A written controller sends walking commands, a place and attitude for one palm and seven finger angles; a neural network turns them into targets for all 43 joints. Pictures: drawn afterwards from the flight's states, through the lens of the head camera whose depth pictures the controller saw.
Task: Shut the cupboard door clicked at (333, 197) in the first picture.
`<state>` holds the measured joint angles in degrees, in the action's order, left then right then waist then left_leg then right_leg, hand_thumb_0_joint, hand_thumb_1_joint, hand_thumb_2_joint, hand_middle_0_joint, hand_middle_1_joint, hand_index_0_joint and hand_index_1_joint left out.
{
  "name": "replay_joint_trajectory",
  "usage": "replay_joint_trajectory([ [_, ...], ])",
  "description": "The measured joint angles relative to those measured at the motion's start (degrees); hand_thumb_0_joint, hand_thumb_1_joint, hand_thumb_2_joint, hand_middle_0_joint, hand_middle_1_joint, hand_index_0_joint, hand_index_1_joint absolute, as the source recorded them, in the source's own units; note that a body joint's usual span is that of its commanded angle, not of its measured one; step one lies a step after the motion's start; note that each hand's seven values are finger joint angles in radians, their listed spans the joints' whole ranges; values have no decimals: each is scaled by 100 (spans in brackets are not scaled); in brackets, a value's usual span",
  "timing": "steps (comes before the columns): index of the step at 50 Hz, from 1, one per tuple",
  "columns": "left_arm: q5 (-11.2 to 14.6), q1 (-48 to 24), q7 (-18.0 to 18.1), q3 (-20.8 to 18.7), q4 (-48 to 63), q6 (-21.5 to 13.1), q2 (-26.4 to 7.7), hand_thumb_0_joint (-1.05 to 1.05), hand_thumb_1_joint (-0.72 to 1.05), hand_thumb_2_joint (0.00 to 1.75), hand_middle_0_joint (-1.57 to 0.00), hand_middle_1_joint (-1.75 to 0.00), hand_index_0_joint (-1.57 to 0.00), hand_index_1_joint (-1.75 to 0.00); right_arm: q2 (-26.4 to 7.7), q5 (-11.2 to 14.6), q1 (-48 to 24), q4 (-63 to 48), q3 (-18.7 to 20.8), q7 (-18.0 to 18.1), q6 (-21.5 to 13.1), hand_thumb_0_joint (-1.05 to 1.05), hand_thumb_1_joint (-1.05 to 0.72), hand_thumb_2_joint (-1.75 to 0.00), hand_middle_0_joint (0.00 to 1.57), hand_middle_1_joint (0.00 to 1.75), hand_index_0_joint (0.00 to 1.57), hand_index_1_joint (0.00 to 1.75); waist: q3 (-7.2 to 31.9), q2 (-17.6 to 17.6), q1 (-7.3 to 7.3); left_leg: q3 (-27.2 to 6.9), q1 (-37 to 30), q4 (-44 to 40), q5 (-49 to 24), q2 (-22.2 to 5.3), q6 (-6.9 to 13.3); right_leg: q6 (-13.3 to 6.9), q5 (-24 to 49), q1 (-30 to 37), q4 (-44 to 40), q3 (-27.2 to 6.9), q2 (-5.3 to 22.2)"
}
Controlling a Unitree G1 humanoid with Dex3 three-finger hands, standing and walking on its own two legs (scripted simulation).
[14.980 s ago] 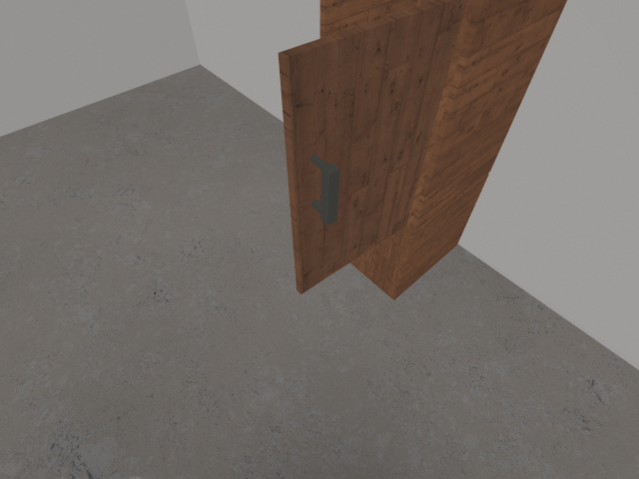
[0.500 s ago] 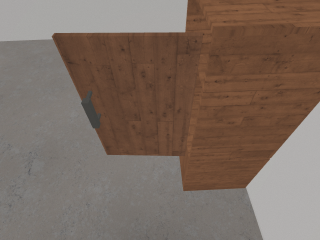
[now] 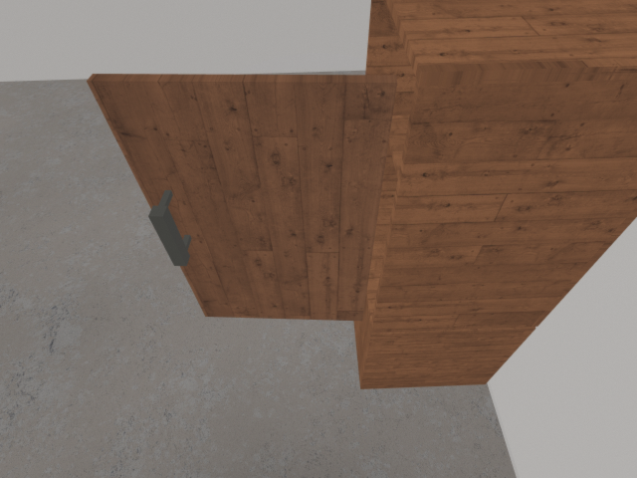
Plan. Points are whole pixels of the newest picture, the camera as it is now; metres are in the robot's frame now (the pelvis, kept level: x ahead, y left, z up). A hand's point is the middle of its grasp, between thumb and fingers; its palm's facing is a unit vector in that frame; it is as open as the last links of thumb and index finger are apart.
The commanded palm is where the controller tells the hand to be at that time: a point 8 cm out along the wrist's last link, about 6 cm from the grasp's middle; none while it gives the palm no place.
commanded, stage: come to a stop and stand still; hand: left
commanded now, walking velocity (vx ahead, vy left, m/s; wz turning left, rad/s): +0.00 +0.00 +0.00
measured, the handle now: (174, 228) +0.47 +0.27 +0.00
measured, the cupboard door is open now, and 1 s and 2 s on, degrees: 86 86 86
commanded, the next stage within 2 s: look again from close up in 0.04 s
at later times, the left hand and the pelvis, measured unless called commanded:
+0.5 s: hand out of the picture +0.00 +0.18 -0.17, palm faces +0.03 -0.98 -0.22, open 7.4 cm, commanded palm none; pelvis -0.01 +0.00 +0.00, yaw +0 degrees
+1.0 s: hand out of the picture -0.01 +0.18 -0.17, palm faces +0.09 -0.97 -0.21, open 7.4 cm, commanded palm none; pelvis +0.00 +0.01 +0.00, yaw +2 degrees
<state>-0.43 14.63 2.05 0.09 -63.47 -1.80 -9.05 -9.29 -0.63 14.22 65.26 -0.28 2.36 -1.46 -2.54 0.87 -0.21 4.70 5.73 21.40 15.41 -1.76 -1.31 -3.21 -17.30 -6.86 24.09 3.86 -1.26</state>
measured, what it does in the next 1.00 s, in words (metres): stands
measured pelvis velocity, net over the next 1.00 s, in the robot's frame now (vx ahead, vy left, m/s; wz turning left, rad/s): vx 0.00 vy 0.01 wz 0.03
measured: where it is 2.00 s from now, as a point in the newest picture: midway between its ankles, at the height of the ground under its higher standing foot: outside the picture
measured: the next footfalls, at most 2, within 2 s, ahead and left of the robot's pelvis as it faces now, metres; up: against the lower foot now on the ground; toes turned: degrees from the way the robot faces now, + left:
right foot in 1.42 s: +0.08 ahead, -0.04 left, +0.00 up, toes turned +3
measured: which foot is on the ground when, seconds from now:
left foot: down 0.00-1.00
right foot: down 0.00-1.00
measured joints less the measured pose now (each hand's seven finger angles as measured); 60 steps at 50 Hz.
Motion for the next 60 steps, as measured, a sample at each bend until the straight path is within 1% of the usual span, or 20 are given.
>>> replay_joint_trajectory([
  [14,4,36,-12,-9,1,8,-14,0,91,90,-20,-30,-20,-30,-24,5,-1,11,13,5,13,0,-90,-90,20,30,20,30,5,-37,-11,-27,-49,-27,-24,-49,-34,-33,56,91,-107,26,-53],
  [41,-1,45,-36,-16,-47,6,-27,0,91,90,-20,-30,-20,-30,13,-4,76,73,-9,-22,14,0,-90,-90,20,30,20,30,-37,-45,-20,-62,-13,-98,-152,-26,-24,-39,154,59,-153,63,-32],
  [46,-24,118,-39,-50,-6,15,18,0,91,90,-20,-30,-20,-30,-20,-34,185,23,13,-52,76,0,-90,-90,20,30,20,30,15,-10,-55,-95,89,129,-20,-25,-10,-39,58,19,-29,93,-20],
  [50,-55,265,-49,-122,45,43,68,0,91,90,-20,-30,-20,-30,-54,-52,333,-27,53,-87,159,0,-90,-90,20,30,20,30,78,44,-101,-118,319,636,311,-45,80,-11,-67,27,63,164,-15],
  [53,-82,394,-40,-192,72,41,76,0,91,90,-20,-30,-20,-30,-49,-50,374,-69,85,-109,200,0,-90,-90,20,30,20,30,57,-17,-173,-86,608,1119,628,-12,109,43,-147,48,117,170,54],
  [55,-99,489,-36,-239,67,47,62,0,91,90,-20,-30,-20,-30,-36,-41,367,-130,105,-124,190,0,-90,-90,20,30,20,30,9,-110,-216,-63,744,1189,660,25,121,114,-227,52,206,132,143],
  [56,-101,537,-39,-256,55,60,49,0,91,90,-20,-30,-20,-30,-30,-36,362,-168,112,-131,168,0,-90,-90,20,30,20,30,-18,-162,-225,-43,746,1040,542,41,126,161,-291,47,292,106,196],
  [58,-100,625,-51,-281,20,129,15,0,91,90,-20,-30,-20,-30,-14,-38,365,-240,125,-131,82,0,-90,-90,20,30,20,30,-69,-285,-220,84,651,830,-41,117,167,258,-515,-18,625,29,338],
  [59,-94,643,-53,-284,-10,182,-5,0,91,90,-20,-30,-20,-30,6,-54,367,-270,129,-120,38,0,-90,-90,20,30,20,30,-79,-359,-212,150,631,882,8,193,231,226,-636,-109,879,-12,429],
  [60,-92,642,-45,-277,-38,237,-12,0,91,90,-20,-30,-20,-30,24,-65,373,-300,130,-104,8,0,-90,-90,20,30,20,30,-76,-392,-205,205,604,907,148,243,299,200,-907,-252,1217,-58,472],
])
